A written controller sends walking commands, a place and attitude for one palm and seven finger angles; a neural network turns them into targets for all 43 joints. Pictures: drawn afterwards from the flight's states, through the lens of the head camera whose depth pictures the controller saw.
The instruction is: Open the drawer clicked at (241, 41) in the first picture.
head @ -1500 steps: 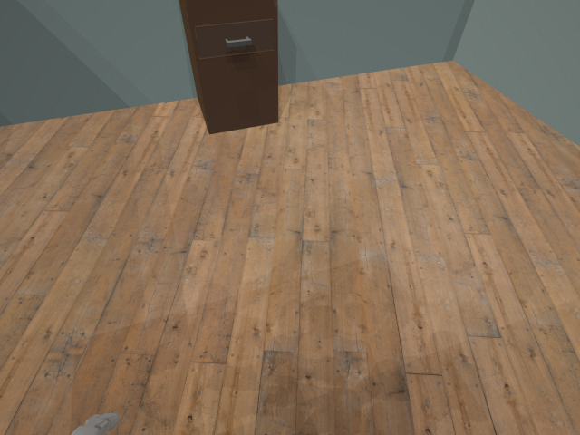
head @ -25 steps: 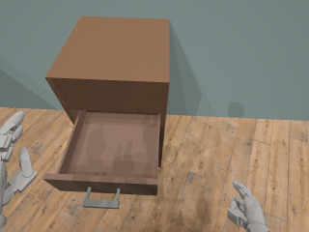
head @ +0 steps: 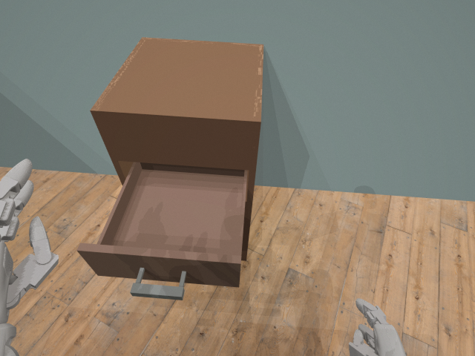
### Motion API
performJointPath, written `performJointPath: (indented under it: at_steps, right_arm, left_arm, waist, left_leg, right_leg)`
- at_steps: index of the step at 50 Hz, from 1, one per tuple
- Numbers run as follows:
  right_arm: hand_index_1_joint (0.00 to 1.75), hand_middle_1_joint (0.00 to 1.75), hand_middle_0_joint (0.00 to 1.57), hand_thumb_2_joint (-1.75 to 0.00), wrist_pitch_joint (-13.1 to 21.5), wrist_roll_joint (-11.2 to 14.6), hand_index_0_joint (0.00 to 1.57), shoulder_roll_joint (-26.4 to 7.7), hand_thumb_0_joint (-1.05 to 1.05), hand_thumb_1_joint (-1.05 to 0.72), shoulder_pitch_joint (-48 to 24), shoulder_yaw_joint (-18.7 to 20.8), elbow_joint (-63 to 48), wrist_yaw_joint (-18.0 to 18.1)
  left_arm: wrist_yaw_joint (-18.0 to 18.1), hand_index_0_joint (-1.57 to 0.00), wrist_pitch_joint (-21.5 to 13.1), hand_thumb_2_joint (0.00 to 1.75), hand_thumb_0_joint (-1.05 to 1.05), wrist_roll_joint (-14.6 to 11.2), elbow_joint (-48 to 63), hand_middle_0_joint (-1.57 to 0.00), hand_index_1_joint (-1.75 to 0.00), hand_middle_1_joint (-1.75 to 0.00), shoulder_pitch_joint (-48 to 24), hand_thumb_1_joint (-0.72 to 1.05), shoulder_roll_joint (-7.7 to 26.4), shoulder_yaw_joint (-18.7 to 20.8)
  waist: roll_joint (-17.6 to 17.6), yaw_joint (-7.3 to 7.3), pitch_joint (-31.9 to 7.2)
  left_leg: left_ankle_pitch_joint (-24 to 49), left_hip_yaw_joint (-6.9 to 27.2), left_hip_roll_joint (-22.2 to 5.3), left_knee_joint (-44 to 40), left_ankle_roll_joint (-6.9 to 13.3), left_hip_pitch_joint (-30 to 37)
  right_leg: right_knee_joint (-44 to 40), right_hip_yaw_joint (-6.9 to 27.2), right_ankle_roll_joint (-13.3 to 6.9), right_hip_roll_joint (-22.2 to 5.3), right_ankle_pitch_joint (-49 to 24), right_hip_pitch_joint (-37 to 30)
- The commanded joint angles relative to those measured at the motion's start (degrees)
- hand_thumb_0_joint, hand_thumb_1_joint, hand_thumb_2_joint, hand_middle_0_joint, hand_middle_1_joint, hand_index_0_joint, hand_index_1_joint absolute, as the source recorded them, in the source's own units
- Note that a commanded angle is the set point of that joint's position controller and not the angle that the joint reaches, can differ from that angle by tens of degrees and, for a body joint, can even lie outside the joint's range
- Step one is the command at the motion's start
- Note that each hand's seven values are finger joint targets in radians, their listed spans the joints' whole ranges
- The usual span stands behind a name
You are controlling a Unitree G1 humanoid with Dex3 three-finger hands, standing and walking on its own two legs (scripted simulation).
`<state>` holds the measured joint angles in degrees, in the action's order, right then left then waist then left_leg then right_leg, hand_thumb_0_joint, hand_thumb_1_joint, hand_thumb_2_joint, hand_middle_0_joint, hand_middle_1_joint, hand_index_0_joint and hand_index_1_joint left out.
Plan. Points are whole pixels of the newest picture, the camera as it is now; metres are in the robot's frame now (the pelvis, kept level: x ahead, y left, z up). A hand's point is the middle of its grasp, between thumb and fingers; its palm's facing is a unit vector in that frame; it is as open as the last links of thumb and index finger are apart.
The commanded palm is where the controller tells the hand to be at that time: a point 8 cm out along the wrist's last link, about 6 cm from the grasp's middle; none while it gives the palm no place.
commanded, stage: step back with the hand held close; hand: left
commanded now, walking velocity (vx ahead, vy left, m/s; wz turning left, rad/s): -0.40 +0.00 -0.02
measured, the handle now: (160, 282) +0.32 +0.21 -0.23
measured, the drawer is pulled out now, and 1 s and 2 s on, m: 0.29 0.29 0.29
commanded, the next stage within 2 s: stop stepping back and stand still in 0.50 s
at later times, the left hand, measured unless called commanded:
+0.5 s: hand (17, 330) +0.12 +0.22 +0.17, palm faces +0.29 -0.85 -0.44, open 7.4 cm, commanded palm +0.06 +0.27 +0.19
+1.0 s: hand out of the picture +0.01 +0.18 +0.16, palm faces +0.28 -0.84 -0.46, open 7.4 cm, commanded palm -0.06 +0.24 +0.19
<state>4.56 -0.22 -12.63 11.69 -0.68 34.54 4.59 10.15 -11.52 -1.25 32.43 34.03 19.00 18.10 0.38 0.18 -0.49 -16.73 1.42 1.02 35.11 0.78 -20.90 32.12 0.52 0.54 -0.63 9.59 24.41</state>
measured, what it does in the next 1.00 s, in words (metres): walks backwards: right foot, then right foot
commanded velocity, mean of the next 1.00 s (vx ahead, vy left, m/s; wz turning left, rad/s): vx -0.14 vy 0.06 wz -0.01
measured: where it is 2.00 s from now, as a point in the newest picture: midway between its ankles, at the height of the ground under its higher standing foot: outside the picture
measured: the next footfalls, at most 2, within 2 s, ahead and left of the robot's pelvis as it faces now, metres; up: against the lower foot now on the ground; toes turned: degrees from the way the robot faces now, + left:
right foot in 0.14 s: +0.03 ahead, -0.13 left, +0.00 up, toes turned +4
right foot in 0.66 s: -0.20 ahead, -0.15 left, +0.00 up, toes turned -7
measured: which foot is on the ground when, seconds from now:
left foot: down 0.00-0.68, up 0.70-0.92, down 0.94-1.00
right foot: down 0.00-0.02, up 0.04-0.12, down 0.14-0.34, up 0.36-0.64, down 0.66-1.00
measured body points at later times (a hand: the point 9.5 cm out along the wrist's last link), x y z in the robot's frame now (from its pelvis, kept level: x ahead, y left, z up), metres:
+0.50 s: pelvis -0.09 -0.01 +0.01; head -0.04 +0.02 +0.46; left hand +0.10 +0.27 +0.20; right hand +0.11 -0.23 -0.05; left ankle +0.00 +0.10 -0.73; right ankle -0.14 -0.13 -0.67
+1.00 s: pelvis -0.20 -0.04 +0.01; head -0.18 -0.03 +0.46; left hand -0.01 +0.23 +0.19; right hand -0.09 -0.32 -0.08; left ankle -0.23 +0.06 -0.73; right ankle -0.24 -0.16 -0.72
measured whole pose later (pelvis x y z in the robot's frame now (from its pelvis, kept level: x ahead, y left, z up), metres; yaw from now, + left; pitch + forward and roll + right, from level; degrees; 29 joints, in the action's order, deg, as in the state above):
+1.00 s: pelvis -0.20 -0.04 +0.01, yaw -2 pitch +2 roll +2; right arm 6.3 1.1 -14.6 15.2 2.1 38.2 4.2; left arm 9.2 -12.4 -1.4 32.9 37.2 21.9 20.4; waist 3.5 2.7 0.4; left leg -16.8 -4.7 1.8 25.5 2.0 -11.3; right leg 32.8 -2.7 0.8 -3.7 17.4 14.2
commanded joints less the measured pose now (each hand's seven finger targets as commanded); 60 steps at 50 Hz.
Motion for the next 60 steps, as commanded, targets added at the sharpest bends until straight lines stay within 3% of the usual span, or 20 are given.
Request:
performJointPath:
  at_steps: [1, 5, 8, 11, 14, 16, 17, 20, 25, 29, 32, 33, 34, 35, 39, 46, 50, 52, 56, 60]
  right_arm:
    - [0.3, 0.3, 0.2, -0.9, 4.5, -0.1, 0.2, -5.4, 0.0, -0.9, -7.5, 2.6, -10.8, 1.3]
    - [0.3, 0.3, 0.2, -0.9, 6.0, 0.5, 0.2, -6.2, 0.0, -0.9, -6.7, 3.8, -10.8, 0.5]
    - [0.3, 0.3, 0.2, -0.9, 6.0, 0.8, 0.2, -6.1, 0.0, -0.9, -5.8, 4.1, -8.6, -0.8]
    - [0.3, 0.3, 0.2, -0.9, 5.6, 1.1, 0.2, -5.5, 0.0, -0.9, -5.9, 4.5, -7.1, -1.5]
    - [0.3, 0.3, 0.2, -0.9, 4.2, 1.1, 0.2, -4.5, 0.0, -0.9, -7.6, 3.7, -7.8, -0.7]
    - [0.3, 0.3, 0.2, -0.9, 3.9, 0.7, 0.2, -5.5, 0.0, -0.9, -9.7, 3.9, -9.1, -0.3]
    - [0.3, 0.3, 0.2, -0.9, 4.5, 0.0, 0.2, -4.8, 0.0, -0.9, -8.4, 4.3, -9.2, -0.7]
    - [0.3, 0.3, 0.2, -0.9, 6.4, -1.4, 0.2, -4.8, 0.0, -0.9, -6.4, 4.2, -7.1, -0.6]
    - [0.3, 0.3, 0.2, -0.9, 7.6, -0.6, 0.2, -6.3, 0.0, -0.9, -6.6, 4.2, -5.7, -1.9]
    - [0.3, 0.3, 0.2, -0.9, 7.6, -0.2, 0.2, -6.2, 0.0, -0.9, -8.3, 3.0, -6.3, -2.1]
    - [0.3, 0.3, 0.2, -0.9, 6.2, 0.9, 0.2, -6.0, 0.0, -0.9, -8.0, 3.0, -8.2, -2.5]
    - [0.3, 0.3, 0.2, -0.9, 5.4, 1.4, 0.2, -4.9, 0.0, -0.9, -6.9, 3.0, -8.7, -2.8]
    - [0.3, 0.3, 0.2, -0.9, 4.4, 1.8, 0.2, -3.9, 0.0, -0.9, -6.4, 3.1, -9.2, -2.8]
    - [0.3, 0.3, 0.2, -0.9, 3.9, 1.6, 0.2, -4.8, 0.0, -0.9, -6.3, 3.3, -9.1, -2.5]
    - [0.3, 0.3, 0.2, -0.9, 2.7, 1.5, 0.2, -3.0, 0.0, -0.9, -7.5, 2.3, -8.6, -0.7]
    - [0.3, 0.3, 0.2, -0.9, 6.7, 0.8, 0.2, -6.4, 0.0, -0.9, -4.3, 3.3, -7.6, 0.0]
    - [0.3, 0.3, 0.2, -0.9, 6.4, 0.4, 0.2, -5.7, 0.0, -0.9, -3.9, 4.1, -7.4, -0.9]
    - [0.3, 0.3, 0.2, -0.9, 6.5, 0.6, 0.2, -5.7, 0.0, -0.9, -5.0, 3.4, -8.0, -1.3]
    - [0.3, 0.3, 0.2, -0.9, 5.8, 1.9, 0.2, -6.2, 0.0, -0.9, -5.1, 3.0, -7.9, -1.1]
    - [0.3, 0.3, 0.2, -0.9, 3.4, 2.3, 0.2, -5.5, 0.0, -0.9, -3.5, 3.4, -7.6, -1.4]
  left_arm:
    - [1.7, -0.2, -4.9, 0.9, 0.0, 0.2, 16.1, -0.2, -0.3, -0.3, -1.0, 0.9, 11.9, 10.4]
    - [1.0, -0.2, -5.2, 0.9, 0.0, -0.2, 15.1, -0.2, -0.3, -0.3, 1.9, 0.9, 11.8, 11.4]
    - [-0.1, -0.2, -6.0, 0.9, 0.0, -1.3, 12.8, -0.2, -0.3, -0.3, 1.5, 0.9, 12.4, 10.3]
    - [-0.1, -0.2, -6.5, 0.9, 0.0, -1.3, 12.4, -0.2, -0.3, -0.3, 2.1, 0.9, 13.1, 10.0]
    - [-0.5, -0.2, -5.6, 0.9, 0.0, -1.3, 13.6, -0.2, -0.3, -0.3, 5.5, 0.9, 13.6, 12.1]
    - [-1.1, -0.2, -5.8, 0.9, 0.0, -1.4, 17.6, -0.2, -0.3, -0.3, 5.2, 0.9, 14.5, 12.5]
    - [-1.4, -0.2, -6.2, 0.9, 0.0, -1.8, 18.7, -0.2, -0.3, -0.3, 4.9, 0.9, 14.6, 12.5]
    - [-1.1, -0.2, -6.4, 0.9, 0.0, -2.9, 20.9, -0.2, -0.3, -0.3, 4.4, 0.9, 12.7, 11.7]
    - [-1.3, -0.2, -4.8, 0.9, 0.0, -2.5, 20.3, -0.2, -0.3, -0.3, 1.9, 0.9, 10.5, 8.7]
    - [-1.9, -0.2, -4.5, 0.9, 0.0, -3.6, 16.7, -0.2, -0.3, -0.3, 0.1, 0.9, 11.5, 9.7]
    - [-2.8, -0.2, -5.0, 0.9, 0.0, -3.7, 16.8, -0.2, -0.3, -0.3, 4.2, 0.9, 13.8, 12.7]
    - [-3.0, -0.2, -5.1, 0.9, 0.0, -3.5, 16.9, -0.2, -0.3, -0.3, 5.0, 0.9, 15.1, 13.5]
    - [-2.6, -0.2, -5.3, 0.9, 0.0, -3.4, 17.3, -0.2, -0.3, -0.3, 4.7, 0.9, 17.7, 15.2]
    - [-1.7, -0.2, -4.7, 0.9, 0.0, -3.4, 16.4, -0.2, -0.3, -0.3, 3.7, 0.9, 19.2, 16.8]
    - [-0.6, -0.2, -3.9, 0.9, 0.0, -1.4, 12.9, -0.2, -0.3, -0.3, 6.5, 0.9, 13.7, 13.4]
    - [0.2, -0.2, -4.9, 0.9, 0.0, -0.4, 12.6, -0.2, -0.3, -0.3, 3.6, 0.9, 10.9, 8.0]
    - [0.0, -0.2, -5.5, 0.9, 0.0, 0.1, 19.4, -0.2, -0.3, -0.3, 6.5, 0.9, 16.2, 12.6]
    - [-0.3, -0.2, -5.6, 0.9, 0.0, -0.1, 20.2, -0.2, -0.3, -0.3, 6.6, 0.9, 14.4, 11.4]
    - [0.0, -0.2, -5.9, 0.9, 0.0, -1.4, 15.1, -0.2, -0.3, -0.3, 6.2, 0.9, 13.8, 12.8]
    - [-0.3, -0.2, -4.0, 0.9, 0.0, -2.4, 6.8, -0.2, -0.3, -0.3, 6.7, 0.9, 10.5, 10.8]
  waist:
    - [-13.6, 0.09, -4.7]
    - [-7.8, 0.0, -4.4]
    - [5.8, 0.72, -5.2]
    - [9.7, 0.74, -10.4]
    - [6.2, 0.55, -9.6]
    - [-10.2, -0.63, -11.3]
    - [-10.9, -0.42, -13.1]
    - [-13.3, 0.01, -11.5]
    - [-14.0, -0.2, -9.6]
    - [-12.5, -0.35, -7.2]
    - [-10.2, -1.07, -8.2]
    - [-2.6, -0.47, -7.4]
    - [10.2, -0.36, -6.3]
    - [10.6, -1.05, -5.8]
    - [6.2, 1.42, -4.2]
    - [2.0, 1.32, -6.2]
    - [-14.5, 0.47, -9.1]
    - [-13.1, 0.33, -1.9]
    - [-2.6, 1.38, -2.2]
    - [6.1, 2.08, -0.3]
  left_leg:
    - [-3.9, 14.4, -15.8, -20.8, 5.7, -12.9]
    - [-1.3, 7.4, -12.5, -12.0, 4.5, -17.2]
    - [0.5, 0.5, -2.4, 2.5, -0.6, -7.7]
    - [-5.1, 0.4, -0.4, 9.1, -1.8, -4.1]
    - [7.1, -0.7, -1.9, -9.0, -0.6, 3.1]
    - [37.9, 11.7, -15.3, -14.5, 4.2, 7.2]
    - [47.3, 12.3, -19.8, -13.4, 6.5, 10.1]
    - [34.5, 10.2, -21.9, -14.5, 9.2, 3.7]
    - [31.2, 4.8, -18.7, -13.4, 6.9, 9.7]
    - [9.7, 7.7, -18.1, -16.4, 6.6, 2.2]
    - [-5.8, 0.1, -10.5, -10.7, 2.5, -0.7]
    - [-9.9, -5.5, -5.2, -1.3, -0.5, 0.1]
    - [-9.4, -6.7, -0.9, 16.7, -2.7, -0.6]
    - [-10.3, -3.4, 1.6, 31.5, -2.7, -4.9]
    - [-5.8, -1.5, -2.6, 24.9, -2.1, -13.2]
    - [12.7, -5.5, -3.4, -19.7, 2.3, 7.7]
    - [45.6, 3.7, -12.0, -9.7, 4.4, 23.6]
    - [29.8, 5.2, -12.6, -14.5, 4.2, 9.9]
    - [10.0, 1.2, -7.7, -9.8, 1.8, -1.4]
    - [-4.0, -2.3, -2.6, -5.3, 0.3, 3.6]
  right_leg:
    - [10.6, 0.0, 0.6, 2.1, 11.0, -13.7]
    - [5.8, 3.6, -0.2, 1.3, 3.9, -17.7]
    - [-10.5, 17.0, -6.4, -11.1, -7.5, -7.8]
    - [-10.4, 17.3, -10.0, -16.1, -25.8, -12.2]
    - [-4.6, 8.3, -5.0, -8.8, -21.0, -9.4]
    - [9.6, -0.1, 0.6, 1.4, -1.7, -5.5]
    - [16.3, 1.2, 0.0, 2.1, 15.3, -2.5]
    - [29.3, 3.7, 0.2, 2.3, 22.1, -1.0]
    - [17.9, -1.1, 0.9, 1.8, 19.3, -1.0]
    - [6.2, -1.6, 0.5, 1.9, 18.3, -7.8]
    - [-9.4, -4.2, -0.7, 1.0, 8.9, -15.2]
    - [-15.8, -1.0, -2.4, -3.3, 8.7, -11.6]
    - [-22.7, 13.3, -7.1, -14.4, 15.3, -3.3]
    - [-25.0, 22.5, -12.3, -22.5, 12.1, 0.6]
    - [-14.1, 6.6, -8.9, -16.2, -17.7, -15.7]
    - [-0.8, 2.6, -2.4, -9.6, -25.2, -23.8]
    - [4.1, -4.2, -0.2, -3.3, 4.4, -5.4]
    - [1.4, -5.2, -0.5, -1.8, 13.0, -10.0]
    - [-8.6, 1.5, -1.9, -5.5, -8.7, -21.8]
    - [-18.2, 11.0, -5.4, -11.5, 9.4, -10.2]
